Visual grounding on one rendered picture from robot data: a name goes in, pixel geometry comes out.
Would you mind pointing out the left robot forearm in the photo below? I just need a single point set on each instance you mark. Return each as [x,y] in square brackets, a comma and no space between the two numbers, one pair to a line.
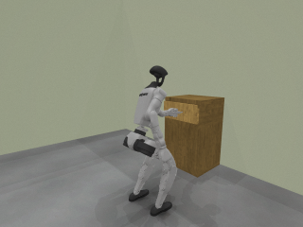
[163,113]

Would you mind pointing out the right robot forearm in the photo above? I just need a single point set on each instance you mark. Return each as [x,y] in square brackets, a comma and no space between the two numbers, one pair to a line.
[156,131]

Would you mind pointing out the drawer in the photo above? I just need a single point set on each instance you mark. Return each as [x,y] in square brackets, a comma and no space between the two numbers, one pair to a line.
[190,112]

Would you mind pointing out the robot right hand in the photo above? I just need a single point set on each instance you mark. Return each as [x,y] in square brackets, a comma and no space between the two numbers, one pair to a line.
[165,156]

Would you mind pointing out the robot head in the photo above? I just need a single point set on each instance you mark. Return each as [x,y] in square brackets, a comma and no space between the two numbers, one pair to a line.
[158,72]

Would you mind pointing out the cabinet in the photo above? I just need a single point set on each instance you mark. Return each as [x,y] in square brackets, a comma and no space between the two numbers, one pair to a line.
[196,148]

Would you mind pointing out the right robot upper arm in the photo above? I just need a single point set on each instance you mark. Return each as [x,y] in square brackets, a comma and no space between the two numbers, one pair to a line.
[158,96]

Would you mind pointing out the robot left shin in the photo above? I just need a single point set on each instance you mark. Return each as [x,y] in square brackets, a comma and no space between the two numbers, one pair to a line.
[144,174]

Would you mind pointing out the robot left hand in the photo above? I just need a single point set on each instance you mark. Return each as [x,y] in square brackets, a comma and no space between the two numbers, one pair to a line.
[173,112]

